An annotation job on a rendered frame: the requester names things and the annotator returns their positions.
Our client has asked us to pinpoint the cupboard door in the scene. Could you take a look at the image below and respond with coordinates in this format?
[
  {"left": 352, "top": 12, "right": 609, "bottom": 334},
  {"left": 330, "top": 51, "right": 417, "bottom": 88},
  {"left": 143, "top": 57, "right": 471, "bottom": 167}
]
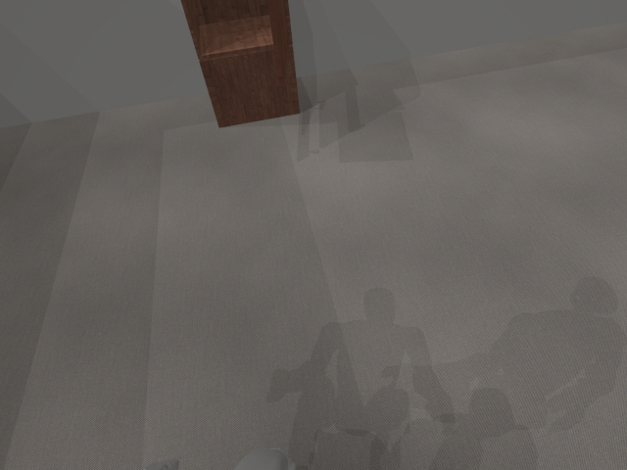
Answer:
[{"left": 267, "top": 0, "right": 289, "bottom": 88}]

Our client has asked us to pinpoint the robot left thigh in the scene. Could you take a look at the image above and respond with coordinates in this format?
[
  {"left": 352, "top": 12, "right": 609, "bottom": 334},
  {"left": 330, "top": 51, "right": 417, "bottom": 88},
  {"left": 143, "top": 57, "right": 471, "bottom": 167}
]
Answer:
[{"left": 233, "top": 448, "right": 296, "bottom": 470}]

